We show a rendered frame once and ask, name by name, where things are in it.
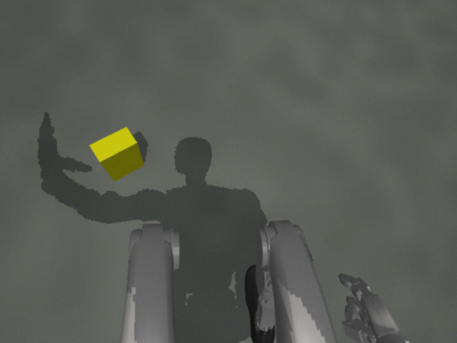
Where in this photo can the right robot hand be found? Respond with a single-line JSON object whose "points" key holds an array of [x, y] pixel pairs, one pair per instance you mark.
{"points": [[377, 320]]}

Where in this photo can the right robot foot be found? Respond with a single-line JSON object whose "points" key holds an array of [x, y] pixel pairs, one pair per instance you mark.
{"points": [[251, 292]]}

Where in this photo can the carton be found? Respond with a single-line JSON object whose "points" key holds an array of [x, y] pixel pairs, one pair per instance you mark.
{"points": [[118, 153]]}

